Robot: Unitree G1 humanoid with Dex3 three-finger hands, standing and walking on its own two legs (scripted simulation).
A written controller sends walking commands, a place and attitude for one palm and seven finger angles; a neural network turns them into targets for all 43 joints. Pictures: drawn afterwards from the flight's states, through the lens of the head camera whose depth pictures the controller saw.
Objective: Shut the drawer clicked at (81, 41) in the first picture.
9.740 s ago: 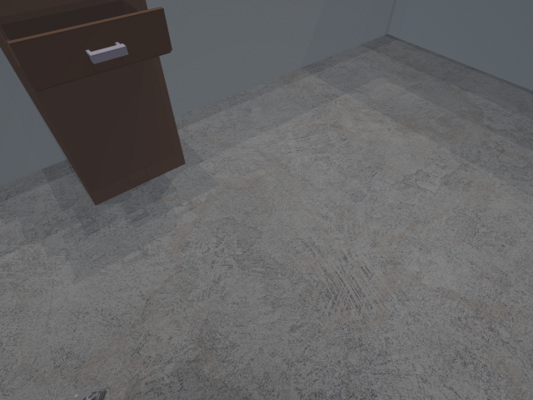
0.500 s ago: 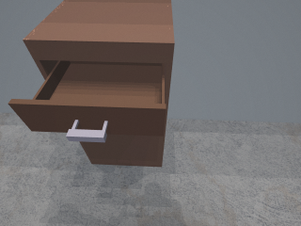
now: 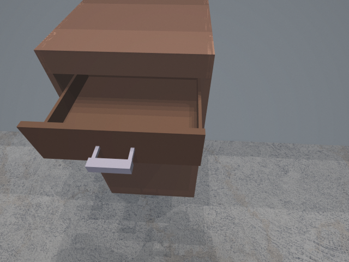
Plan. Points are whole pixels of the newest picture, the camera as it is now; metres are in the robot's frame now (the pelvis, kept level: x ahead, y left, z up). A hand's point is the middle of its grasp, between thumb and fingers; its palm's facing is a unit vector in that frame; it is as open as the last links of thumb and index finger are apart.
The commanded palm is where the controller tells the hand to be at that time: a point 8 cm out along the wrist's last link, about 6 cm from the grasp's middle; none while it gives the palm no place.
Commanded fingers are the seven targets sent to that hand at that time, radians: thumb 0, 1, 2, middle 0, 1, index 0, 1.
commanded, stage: come to a stop and stand still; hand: left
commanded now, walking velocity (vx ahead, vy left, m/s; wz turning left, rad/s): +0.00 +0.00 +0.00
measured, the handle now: (112, 158) +0.35 +0.18 +0.02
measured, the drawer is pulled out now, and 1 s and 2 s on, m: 0.22 0.22 0.22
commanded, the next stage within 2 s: look again from close up in 0.68 s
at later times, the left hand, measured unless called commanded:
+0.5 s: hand out of the picture +0.02 +0.19 -0.18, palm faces +0.02 -0.98 -0.19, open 7.4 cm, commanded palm none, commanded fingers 0.00 0.90 0.90 -0.20 -0.30 -0.20 -0.30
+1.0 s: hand out of the picture +0.00 +0.18 -0.18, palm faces +0.03 -0.98 -0.17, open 7.4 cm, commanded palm none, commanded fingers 0.00 0.90 0.90 -0.20 -0.30 -0.20 -0.30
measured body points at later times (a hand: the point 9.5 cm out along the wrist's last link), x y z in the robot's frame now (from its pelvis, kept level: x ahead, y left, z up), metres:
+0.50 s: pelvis +0.02 +0.01 +0.00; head +0.03 +0.02 +0.45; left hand +0.02 +0.24 -0.16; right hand +0.04 -0.22 -0.16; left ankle -0.01 +0.09 -0.74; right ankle -0.02 -0.10 -0.74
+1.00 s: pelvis +0.01 +0.01 +0.00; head +0.02 +0.02 +0.45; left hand +0.00 +0.23 -0.16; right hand +0.00 -0.20 -0.16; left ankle -0.01 +0.09 -0.74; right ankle -0.02 -0.10 -0.74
